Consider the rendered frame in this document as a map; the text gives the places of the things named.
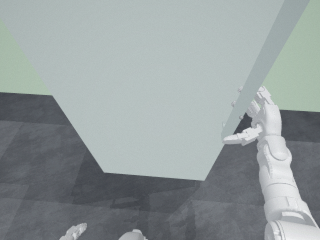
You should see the handle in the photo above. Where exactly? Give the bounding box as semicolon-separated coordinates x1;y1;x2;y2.
221;0;310;141

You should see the robot right upper arm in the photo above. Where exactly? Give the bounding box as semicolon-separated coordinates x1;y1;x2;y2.
264;220;320;240

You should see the left robot hand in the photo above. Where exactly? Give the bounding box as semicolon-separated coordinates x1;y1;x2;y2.
59;223;87;240

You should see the fridge door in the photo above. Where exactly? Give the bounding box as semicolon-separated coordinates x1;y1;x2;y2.
0;0;285;181

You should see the robot left shin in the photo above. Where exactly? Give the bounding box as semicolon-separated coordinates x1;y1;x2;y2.
132;229;142;234

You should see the right robot forearm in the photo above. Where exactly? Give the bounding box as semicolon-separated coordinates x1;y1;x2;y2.
256;135;320;231

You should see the right robot hand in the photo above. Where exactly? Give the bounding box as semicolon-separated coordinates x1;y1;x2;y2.
222;86;282;146

